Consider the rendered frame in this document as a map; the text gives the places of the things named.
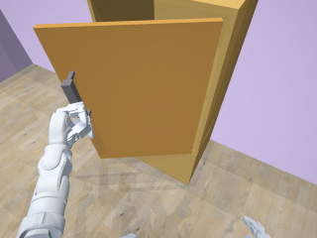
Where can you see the handle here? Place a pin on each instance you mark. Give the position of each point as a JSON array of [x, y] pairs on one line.
[[71, 91]]

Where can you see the left robot hand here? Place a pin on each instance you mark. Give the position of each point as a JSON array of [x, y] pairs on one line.
[[63, 130]]

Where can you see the left robot forearm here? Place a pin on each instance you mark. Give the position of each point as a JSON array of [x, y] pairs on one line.
[[45, 218]]

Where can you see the cupboard door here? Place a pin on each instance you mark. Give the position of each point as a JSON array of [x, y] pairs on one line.
[[144, 81]]

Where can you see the right robot hand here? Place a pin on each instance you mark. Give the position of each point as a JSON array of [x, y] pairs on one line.
[[255, 227]]

